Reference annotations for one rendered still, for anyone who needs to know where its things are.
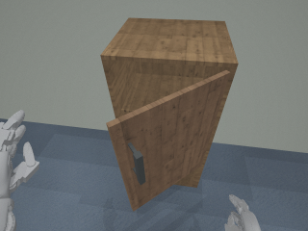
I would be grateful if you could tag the robot left hand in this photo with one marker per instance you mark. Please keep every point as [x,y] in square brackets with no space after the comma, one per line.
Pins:
[10,135]

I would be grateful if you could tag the handle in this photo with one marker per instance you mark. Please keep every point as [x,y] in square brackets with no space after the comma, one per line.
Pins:
[139,164]

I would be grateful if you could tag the cupboard door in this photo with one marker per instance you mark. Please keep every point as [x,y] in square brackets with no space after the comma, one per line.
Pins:
[172,134]

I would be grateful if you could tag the left robot forearm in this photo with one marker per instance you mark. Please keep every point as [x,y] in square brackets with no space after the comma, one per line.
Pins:
[7,218]

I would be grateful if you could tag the robot right hand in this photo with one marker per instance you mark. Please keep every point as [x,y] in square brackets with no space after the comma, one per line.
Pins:
[246,220]

